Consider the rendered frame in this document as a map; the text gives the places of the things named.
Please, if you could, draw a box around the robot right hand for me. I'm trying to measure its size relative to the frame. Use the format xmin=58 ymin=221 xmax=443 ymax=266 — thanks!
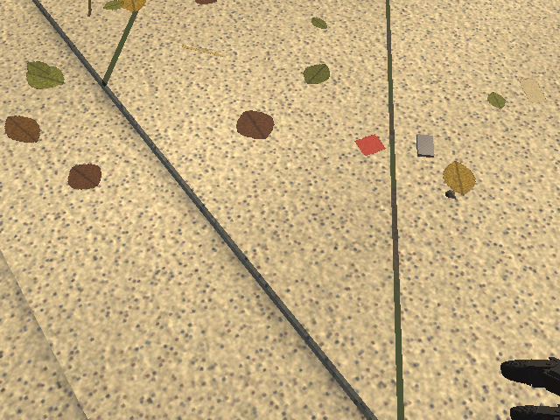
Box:
xmin=500 ymin=357 xmax=560 ymax=420

